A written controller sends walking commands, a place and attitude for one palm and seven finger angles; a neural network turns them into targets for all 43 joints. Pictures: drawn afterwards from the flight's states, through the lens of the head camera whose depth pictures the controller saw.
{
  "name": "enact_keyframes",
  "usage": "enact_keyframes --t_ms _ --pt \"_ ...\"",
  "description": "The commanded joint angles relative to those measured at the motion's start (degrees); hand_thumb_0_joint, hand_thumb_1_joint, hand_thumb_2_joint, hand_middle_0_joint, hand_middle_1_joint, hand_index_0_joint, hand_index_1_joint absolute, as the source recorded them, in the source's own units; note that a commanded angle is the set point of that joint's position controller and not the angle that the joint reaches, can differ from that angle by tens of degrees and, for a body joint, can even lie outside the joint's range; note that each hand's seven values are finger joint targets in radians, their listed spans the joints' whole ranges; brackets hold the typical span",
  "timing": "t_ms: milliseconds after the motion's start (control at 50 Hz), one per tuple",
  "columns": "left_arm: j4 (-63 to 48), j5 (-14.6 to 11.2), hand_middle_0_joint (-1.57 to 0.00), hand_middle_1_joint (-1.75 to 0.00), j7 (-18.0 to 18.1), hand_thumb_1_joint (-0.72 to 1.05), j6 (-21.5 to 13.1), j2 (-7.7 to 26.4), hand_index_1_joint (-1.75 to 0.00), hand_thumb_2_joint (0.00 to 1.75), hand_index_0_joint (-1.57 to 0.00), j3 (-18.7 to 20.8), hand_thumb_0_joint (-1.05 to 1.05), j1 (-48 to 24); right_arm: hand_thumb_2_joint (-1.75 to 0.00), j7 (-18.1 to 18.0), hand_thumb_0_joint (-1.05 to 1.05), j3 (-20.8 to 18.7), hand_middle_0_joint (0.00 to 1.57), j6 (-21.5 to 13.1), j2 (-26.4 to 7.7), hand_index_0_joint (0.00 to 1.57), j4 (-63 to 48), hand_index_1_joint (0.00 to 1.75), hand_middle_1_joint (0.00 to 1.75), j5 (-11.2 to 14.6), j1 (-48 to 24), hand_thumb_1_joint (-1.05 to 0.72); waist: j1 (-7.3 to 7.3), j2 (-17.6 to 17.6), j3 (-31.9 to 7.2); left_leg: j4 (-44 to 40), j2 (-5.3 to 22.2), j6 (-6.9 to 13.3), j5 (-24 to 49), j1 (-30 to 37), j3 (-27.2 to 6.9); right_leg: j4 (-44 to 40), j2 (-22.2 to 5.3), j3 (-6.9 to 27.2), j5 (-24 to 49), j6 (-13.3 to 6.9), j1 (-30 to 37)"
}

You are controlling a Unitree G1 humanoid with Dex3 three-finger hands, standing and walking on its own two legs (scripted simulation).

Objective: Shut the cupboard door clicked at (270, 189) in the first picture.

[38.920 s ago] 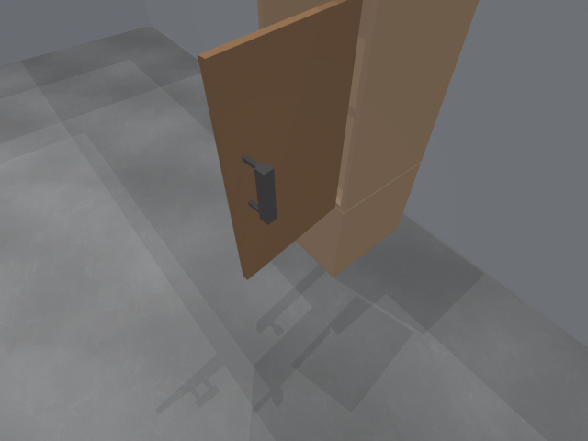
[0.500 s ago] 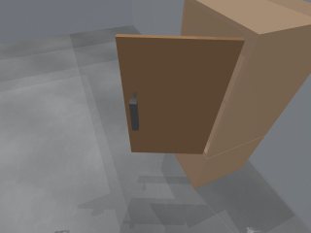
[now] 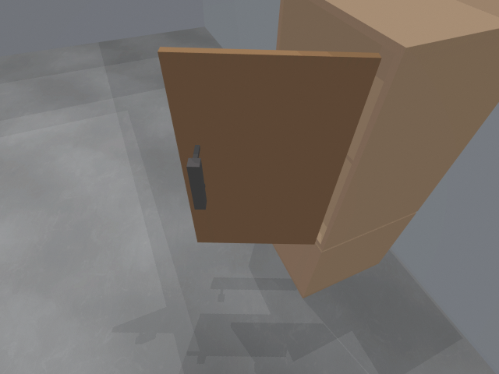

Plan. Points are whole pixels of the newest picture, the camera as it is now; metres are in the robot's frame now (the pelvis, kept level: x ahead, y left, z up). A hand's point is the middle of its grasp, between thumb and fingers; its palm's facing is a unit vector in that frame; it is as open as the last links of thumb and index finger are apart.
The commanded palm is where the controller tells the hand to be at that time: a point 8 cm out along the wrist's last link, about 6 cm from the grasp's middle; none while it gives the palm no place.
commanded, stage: shuffle to correct the standing spot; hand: left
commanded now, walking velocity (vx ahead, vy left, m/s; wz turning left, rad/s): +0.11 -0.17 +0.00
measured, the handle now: (198, 177) +0.50 +0.14 -0.01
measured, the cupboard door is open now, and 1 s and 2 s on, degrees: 66 66 66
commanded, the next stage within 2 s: come to a stop and stand still in 0.42 s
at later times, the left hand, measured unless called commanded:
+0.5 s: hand out of the picture +0.12 +0.15 -0.17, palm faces +0.00 -0.99 -0.17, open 7.3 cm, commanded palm none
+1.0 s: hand out of the picture +0.08 +0.12 -0.19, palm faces +0.08 -0.97 -0.21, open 7.3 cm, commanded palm none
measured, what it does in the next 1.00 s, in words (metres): steps on the spot: right foot, then left foot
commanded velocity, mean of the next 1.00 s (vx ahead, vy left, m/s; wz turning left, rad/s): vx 0.03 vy -0.03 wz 0.06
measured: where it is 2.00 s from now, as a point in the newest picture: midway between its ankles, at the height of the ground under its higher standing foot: outside the picture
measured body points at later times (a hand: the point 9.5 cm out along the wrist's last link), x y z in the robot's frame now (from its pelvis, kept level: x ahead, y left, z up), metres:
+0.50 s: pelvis +0.04 -0.04 +0.01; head +0.07 -0.02 +0.46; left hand +0.12 +0.20 -0.15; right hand +0.03 -0.26 -0.14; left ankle +0.04 +0.09 -0.73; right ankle +0.09 -0.21 -0.69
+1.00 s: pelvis +0.05 -0.07 -0.01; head +0.07 -0.06 +0.44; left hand +0.08 +0.17 -0.17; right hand +0.13 -0.31 -0.15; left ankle +0.07 +0.00 -0.73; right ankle +0.08 -0.23 -0.73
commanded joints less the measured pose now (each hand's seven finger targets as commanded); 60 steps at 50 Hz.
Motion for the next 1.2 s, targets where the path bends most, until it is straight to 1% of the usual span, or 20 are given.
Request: enact_keyframes --t_ms 0,60,160,180,200,220,240,340,460,520,540,560,580,760,820,880,900,960,1000,1180 --pt "-1.6 0.0 -0.2 -0.3 1.2 0.9 -1.7 8.5 -0.3 0.9 -0.2 3.3 0.0 8.2 -0.9 -1.4 0.0 -1.6 0.2 -1.7 -5.5 0.2 -4.9 0.3 0.3 0.3 -4.1 -0.9 3.09 -13.4 2.2 17.9 -0.6 0.7 -14.2 -16.2 2.6 -15.1 -16.5 21.3 11.2 -10.8 7.1" --pt "-1.8 0.4 -0.2 -0.3 2.2 0.9 -1.8 6.1 -0.3 0.9 -0.2 3.5 0.0 6.3 -0.9 -1.3 0.0 -1.9 0.2 -2.0 -3.5 0.2 -4.6 0.3 0.3 0.5 -3.7 -0.9 1.4 -4.4 1.1 23.8 1.0 0.5 -14.7 -18.0 1.5 -11.5 -15.9 16.8 23.1 -14.5 9.2" --pt "-2.9 0.2 -0.2 -0.3 1.8 0.9 -1.1 5.1 -0.3 0.9 -0.2 3.4 0.0 1.4 -0.9 -1.5 0.0 -1.7 0.2 -2.5 -0.7 0.2 -2.3 0.3 0.3 0.4 4.2 -0.9 -2.69 -4.4 0.3 -0.5 -0.1 0.4 0.9 2.4 5.7 -5.7 -9.9 9.6 14.9 -8.4 -3.3" --pt "-3.1 0.0 -0.2 -0.3 1.5 0.9 -0.9 3.3 -0.3 0.9 -0.2 3.1 0.0 1.3 -0.9 -1.9 0.0 -2.0 0.2 -2.9 -3.0 0.2 -0.7 0.3 0.3 0.2 8.3 -0.9 -4.16 -0.2 -0.3 -7.1 3.8 1.7 4.0 11.4 1.1 1.9 -6.9 7.1 10.6 -5.5 -9.5" --pt "-3.9 -0.2 -0.2 -0.3 0.9 0.9 -1.0 0.4 -0.3 0.9 -0.2 2.7 0.0 2.9 -0.9 -2.2 0.0 -3.4 0.2 -3.2 -9.0 0.2 -0.4 0.3 0.3 -0.7 12.0 -0.9 -4.78 14.3 -1.3 -13.7 18.9 7.4 6.6 17.4 -19.4 14.8 -0.9 1.2 -4.0 -1.0 -20.0" --pt "-5.7 0.4 -0.2 -0.3 0.8 0.9 -1.1 2.2 -0.3 0.9 -0.2 2.8 0.0 0.5 -0.9 -2.4 0.0 -3.9 0.2 -2.7 -12.1 0.2 -1.3 0.3 0.3 -0.8 13.0 -0.9 -5.35 13.3 0.6 -17.6 28.5 13.6 10.8 14.0 -27.9 25.8 -1.4 -0.2 -16.5 0.4 -23.6" --pt "-5.6 1.4 -0.2 -0.3 0.8 0.9 -0.6 4.1 -0.3 0.9 -0.2 3.6 0.0 -2.4 -0.9 -2.3 0.0 -3.2 0.2 -2.7 -9.6 0.2 -1.3 0.3 0.3 -0.9 11.5 -0.9 -4.6 6.3 4.7 -17.6 25.8 12.5 11.2 6.7 -24.3 31.4 -3.2 3.2 -13.6 0.6 -23.5" --pt "-4.9 0.4 -0.2 -0.3 -0.3 0.9 0.3 1.1 -0.3 0.9 -0.2 3.5 0.0 -1.8 -0.9 -2.3 0.0 -2.4 0.2 -3.6 -7.1 0.2 -3.7 0.3 0.3 -0.6 4.1 -0.9 -0.36 7.5 1.6 -15.8 17.0 9.3 21.1 2.8 -7.3 31.8 -6.3 2.1 -0.8 3.1 -20.1" --pt "-7.8 0.1 -0.2 -0.3 -0.5 0.9 0.2 1.0 -0.3 0.9 -0.2 3.0 0.0 -8.6 -0.9 -1.3 0.0 -4.2 0.2 -2.1 -9.1 0.2 -4.4 0.3 0.3 -1.3 4.5 -0.9 -2.3 9.4 3.4 -15.1 13.9 7.3 13.1 -2.7 -4.8 9.4 -5.6 -4.7 1.2 4.0 -9.5" --pt "-7.4 -0.1 -0.2 -0.3 -0.4 0.9 -0.4 2.6 -0.3 0.9 -0.2 3.7 0.0 -4.0 -0.9 -1.0 0.0 -4.9 0.2 -1.0 -10.1 0.2 -5.2 0.3 0.3 -1.2 3.0 -0.9 0.34 8.4 -0.2 -8.9 11.8 4.5 5.9 -6.1 -4.9 -1.9 -4.0 -5.8 5.2 3.5 2.4" --pt "-6.0 -0.1 -0.2 -0.3 0.1 0.9 -1.2 4.5 -0.3 0.9 -0.2 4.1 0.0 0.1 -0.9 -0.5 0.0 -4.5 0.2 -0.8 -8.2 0.2 -5.2 0.3 0.3 -1.1 3.2 -0.9 2.23 3.3 -2.0 -2.3 7.1 2.1 -0.3 -8.7 -1.5 -7.3 -5.4 -4.1 6.1 3.3 8.6" --pt "-5.4 0.3 -0.2 -0.3 1.1 0.9 -2.2 9.3 -0.3 0.9 -0.2 4.7 0.0 1.4 -0.9 0.0 0.0 -3.3 0.2 -0.5 -2.7 0.2 -5.9 0.3 0.3 -0.5 4.9 -0.9 2.47 -11.4 -3.2 8.8 0.4 -0.8 -12.4 -17.0 4.2 -12.3 -16.0 8.1 5.8 -0.1 13.9" --pt "-5.7 -0.2 -0.2 -0.3 1.5 0.9 -2.5 11.5 -0.3 0.9 -0.2 4.8 0.0 1.0 -0.9 0.0 0.0 -2.6 0.2 0.2 -1.4 0.2 -7.6 0.3 0.3 -0.1 2.6 -0.9 3.12 -14.9 -3.2 16.3 0.5 -0.7 -19.3 -15.6 1.2 -16.3 -23.9 14.9 5.9 -4.4 7.3" --pt "-8.2 0.4 -0.2 -0.3 3.3 0.9 -1.8 10.1 -0.3 0.9 -0.2 5.4 0.0 -7.6 -0.9 0.5 0.0 -2.5 0.2 0.7 -2.3 0.2 -6.8 0.3 0.3 0.5 2.9 -0.9 0.52 -7.4 -2.9 11.2 -0.8 -1.9 -7.5 -5.8 0.9 -8.3 -21.5 9.2 24.2 -8.7 -0.2" --pt "-8.7 -0.3 -0.2 -0.3 3.0 0.9 -1.0 8.8 -0.3 0.9 -0.2 4.9 0.0 -9.2 -0.9 0.4 0.0 -2.5 0.2 0.4 -2.6 0.2 -6.1 0.3 0.3 0.6 6.4 -0.9 -1.51 -7.4 -3.0 -4.1 -1.4 -0.8 2.6 5.9 1.8 -4.9 -17.3 6.7 13.8 -4.4 -7.4" --pt "-10.0 0.0 -0.2 -0.3 2.8 0.9 0.6 3.1 -0.3 0.9 -0.2 3.5 0.0 -11.1 -0.9 0.3 0.0 -3.2 0.2 -0.3 -9.1 0.2 -8.9 0.3 0.3 -0.5 1.7 -0.9 -1.95 16.5 1.6 -19.5 15.1 9.9 6.8 -4.0 -19.3 15.5 -4.4 -3.0 -12.7 3.0 -10.7" --pt "-4.0 -1.0 -0.2 -0.3 4.2 0.9 -0.9 5.6 -0.3 0.9 -0.2 1.8 0.0 0.0 -0.9 0.4 0.0 -2.8 0.2 -1.3 -11.9 0.2 -13.1 0.3 0.3 0.5 -8.2 -0.9 2.54 17.1 -5.7 -5.4 12.0 8.8 13.3 -8.1 -9.2 17.3 -7.9 2.9 -7.3 -1.3 -1.1" --pt "-6.6 0.0 -0.2 -0.3 2.6 0.9 -2.8 7.1 -0.3 0.9 -0.2 1.6 0.0 -4.9 -0.9 1.0 0.0 -0.4 0.2 -1.3 -5.3 0.2 -15.8 0.3 0.3 -0.3 -4.7 -0.9 1.11 7.9 -3.0 -3.9 3.2 3.6 2.1 -6.1 -5.4 0.3 -7.2 2.9 -0.2 -1.5 -3.7" --pt "-6.5 0.0 -0.2 -0.3 2.4 0.9 -3.0 7.1 -0.3 0.9 -0.2 0.7 0.0 -5.4 -0.9 0.8 0.0 -0.2 0.2 -2.5 -5.6 0.2 -15.2 0.3 0.3 0.1 -0.2 -0.9 -1.01 9.2 -3.8 -6.4 3.8 2.7 11.8 0.8 -7.7 0.5 -6.6 2.5 3.4 -1.3 -6.1" --pt "-4.3 0.0 -0.2 -0.3 2.0 0.9 -2.2 6.1 -0.3 0.9 -0.2 0.1 0.0 -1.5 -0.9 1.0 0.0 -0.5 0.2 -1.6 -8.5 0.2 -14.2 0.3 0.3 0.1 -2.1 -0.9 0.24 1.1 3.5 -16.2 3.8 3.4 -10.6 -4.2 -8.1 -4.1 -6.1 2.9 -1.7 0.0 -5.3"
